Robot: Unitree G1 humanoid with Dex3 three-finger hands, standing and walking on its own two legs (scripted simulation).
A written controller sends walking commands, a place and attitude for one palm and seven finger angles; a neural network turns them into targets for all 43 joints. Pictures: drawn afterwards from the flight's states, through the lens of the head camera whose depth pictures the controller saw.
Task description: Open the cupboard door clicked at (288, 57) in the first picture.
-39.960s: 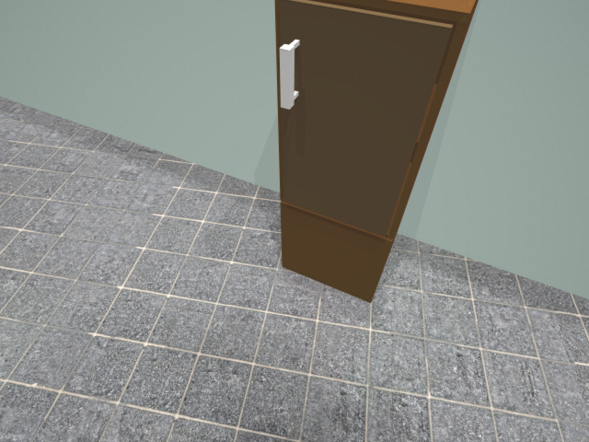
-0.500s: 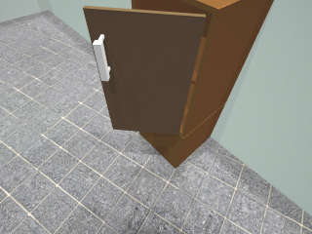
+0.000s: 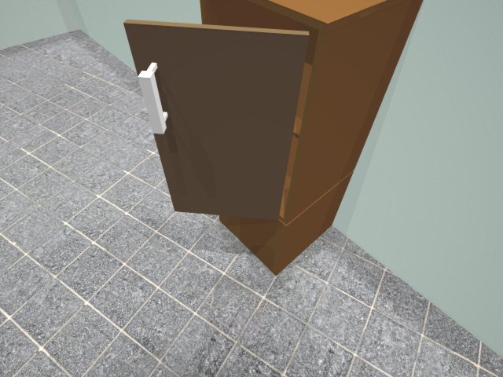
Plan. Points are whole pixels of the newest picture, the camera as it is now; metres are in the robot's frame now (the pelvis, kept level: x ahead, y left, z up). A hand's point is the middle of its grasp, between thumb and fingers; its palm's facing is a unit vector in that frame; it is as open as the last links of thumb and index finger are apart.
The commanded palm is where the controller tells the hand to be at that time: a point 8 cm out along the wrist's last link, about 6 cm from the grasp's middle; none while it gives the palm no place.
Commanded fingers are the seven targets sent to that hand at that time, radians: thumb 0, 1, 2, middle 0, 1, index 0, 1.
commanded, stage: look again from close up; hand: left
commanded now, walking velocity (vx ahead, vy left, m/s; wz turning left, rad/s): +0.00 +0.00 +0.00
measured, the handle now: (156, 98) +0.62 +0.24 +0.10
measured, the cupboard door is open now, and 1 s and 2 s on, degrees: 42 42 42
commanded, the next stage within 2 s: shuffle to correct the standing spot in 0.48 s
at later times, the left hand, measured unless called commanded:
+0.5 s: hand out of the picture +0.02 +0.21 -0.18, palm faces +0.00 -0.98 -0.21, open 7.4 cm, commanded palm none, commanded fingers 0.00 0.90 0.90 -0.20 -0.30 -0.20 -0.30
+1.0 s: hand out of the picture +0.01 +0.22 -0.20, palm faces +0.02 -0.99 -0.16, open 7.4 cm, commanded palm none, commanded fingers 0.00 0.90 0.90 -0.20 -0.30 -0.20 -0.30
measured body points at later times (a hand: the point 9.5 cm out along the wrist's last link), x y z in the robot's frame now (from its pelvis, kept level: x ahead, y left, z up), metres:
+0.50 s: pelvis +0.00 +0.03 -0.01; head +0.01 +0.03 +0.44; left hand +0.02 +0.26 -0.16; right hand +0.01 -0.19 -0.17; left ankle +0.01 +0.13 -0.74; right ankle -0.03 -0.10 -0.74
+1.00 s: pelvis +0.05 +0.05 -0.02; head +0.07 +0.07 +0.43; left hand +0.01 +0.27 -0.18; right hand +0.05 -0.17 -0.17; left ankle +0.01 +0.13 -0.74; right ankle -0.03 -0.08 -0.72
